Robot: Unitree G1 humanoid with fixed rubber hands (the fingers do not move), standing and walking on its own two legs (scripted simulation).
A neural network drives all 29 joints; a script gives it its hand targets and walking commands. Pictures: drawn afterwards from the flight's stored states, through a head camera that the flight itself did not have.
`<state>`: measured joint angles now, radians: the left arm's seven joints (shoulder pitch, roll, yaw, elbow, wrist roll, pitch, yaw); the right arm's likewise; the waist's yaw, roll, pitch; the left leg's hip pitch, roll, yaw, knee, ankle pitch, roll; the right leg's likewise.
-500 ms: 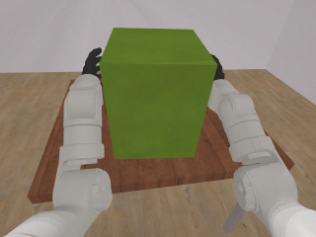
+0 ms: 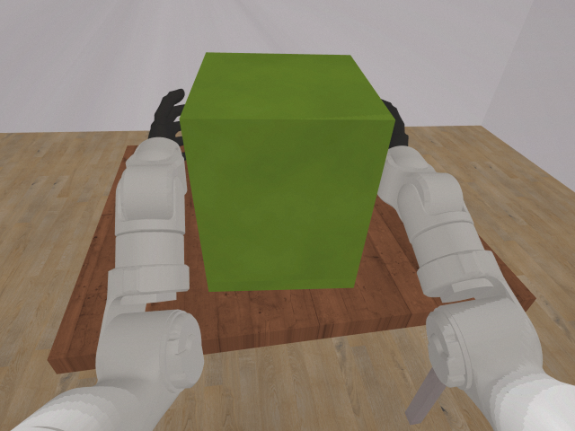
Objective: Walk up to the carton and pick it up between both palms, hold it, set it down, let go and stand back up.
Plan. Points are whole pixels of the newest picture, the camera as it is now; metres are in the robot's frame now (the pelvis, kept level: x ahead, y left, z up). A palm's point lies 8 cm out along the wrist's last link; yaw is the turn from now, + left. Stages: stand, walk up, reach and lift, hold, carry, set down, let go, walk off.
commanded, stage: hold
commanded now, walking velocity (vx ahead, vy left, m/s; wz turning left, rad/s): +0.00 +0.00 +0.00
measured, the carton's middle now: (280, 171) +0.38 +0.00 +0.22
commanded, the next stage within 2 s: set down in 1.26 s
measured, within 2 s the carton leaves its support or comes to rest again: neither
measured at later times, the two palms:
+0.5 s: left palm (165, 151) +0.37 +0.15 +0.26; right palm (390, 159) +0.36 -0.14 +0.25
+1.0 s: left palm (158, 144) +0.37 +0.16 +0.27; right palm (384, 151) +0.37 -0.13 +0.26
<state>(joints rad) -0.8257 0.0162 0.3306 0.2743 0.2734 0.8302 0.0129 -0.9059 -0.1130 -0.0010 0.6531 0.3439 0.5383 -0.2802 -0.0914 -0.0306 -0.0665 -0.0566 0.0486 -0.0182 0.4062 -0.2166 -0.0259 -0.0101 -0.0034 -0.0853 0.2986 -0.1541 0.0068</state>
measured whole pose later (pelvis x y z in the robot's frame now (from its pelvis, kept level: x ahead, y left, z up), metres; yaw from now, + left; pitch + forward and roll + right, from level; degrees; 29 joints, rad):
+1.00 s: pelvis +0.00 +0.00 +0.00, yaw +0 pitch -7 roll -2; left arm -0.86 0.03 0.35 0.33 0.27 0.82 0.01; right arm -0.96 -0.11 -0.02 0.71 0.33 0.54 -0.28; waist -0.07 -0.02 -0.07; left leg -0.07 0.05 -0.02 0.41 -0.22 -0.02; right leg -0.02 0.00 -0.08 0.30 -0.15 0.01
